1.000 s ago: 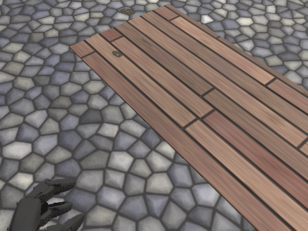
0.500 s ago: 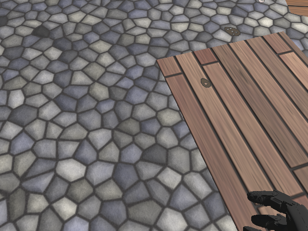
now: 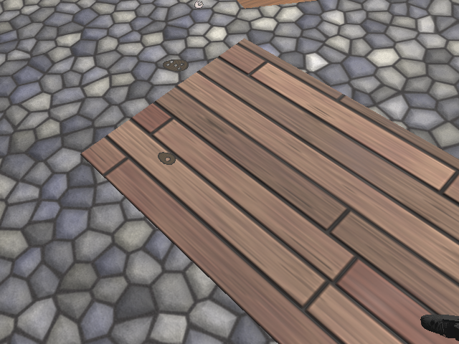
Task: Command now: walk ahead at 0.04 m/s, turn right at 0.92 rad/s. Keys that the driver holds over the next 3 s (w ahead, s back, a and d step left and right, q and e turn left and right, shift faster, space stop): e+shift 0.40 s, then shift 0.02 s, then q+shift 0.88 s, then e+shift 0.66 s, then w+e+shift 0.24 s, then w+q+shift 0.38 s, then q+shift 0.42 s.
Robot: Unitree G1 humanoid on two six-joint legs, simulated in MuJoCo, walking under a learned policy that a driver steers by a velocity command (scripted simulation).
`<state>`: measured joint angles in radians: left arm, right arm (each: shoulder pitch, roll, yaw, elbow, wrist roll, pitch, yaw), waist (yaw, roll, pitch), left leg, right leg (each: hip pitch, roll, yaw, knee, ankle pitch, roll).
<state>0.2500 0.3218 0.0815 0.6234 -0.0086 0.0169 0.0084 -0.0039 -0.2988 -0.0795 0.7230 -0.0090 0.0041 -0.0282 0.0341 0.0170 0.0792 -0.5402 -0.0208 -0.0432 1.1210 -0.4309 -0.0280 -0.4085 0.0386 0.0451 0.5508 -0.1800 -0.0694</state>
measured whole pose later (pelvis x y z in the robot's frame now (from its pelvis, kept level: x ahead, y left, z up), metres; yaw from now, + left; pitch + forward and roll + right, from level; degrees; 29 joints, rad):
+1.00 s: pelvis +0.05 +0.06 +0.00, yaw -9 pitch +2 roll -1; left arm 0.12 0.30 0.08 0.64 -0.01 0.01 0.03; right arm 0.17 -0.32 -0.09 0.65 0.03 0.08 0.04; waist -0.01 -0.02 0.07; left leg -0.41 0.05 0.07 0.72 -0.32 -0.04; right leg -0.19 -0.11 -0.16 0.53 -0.35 0.05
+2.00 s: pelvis +0.09 +0.08 +0.01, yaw -14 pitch +2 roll +0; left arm 0.17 0.35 0.10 0.62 -0.04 0.06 -0.01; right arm 0.18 -0.27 -0.07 0.66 -0.02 0.02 -0.04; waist -0.02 -0.03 0.06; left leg -0.15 -0.01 0.13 0.39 -0.28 0.06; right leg -0.56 -0.06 0.03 1.05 -0.35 0.12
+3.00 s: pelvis +0.53 -0.28 -0.01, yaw +0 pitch +0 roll +0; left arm 0.00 0.27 0.03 0.55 0.02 -0.08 0.02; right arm 0.27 -0.32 -0.09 0.65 0.02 -0.02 0.02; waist -0.06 0.00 0.13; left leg -0.35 -0.21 -0.09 0.44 -0.06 0.14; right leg -0.56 0.00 0.22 1.17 -0.45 0.08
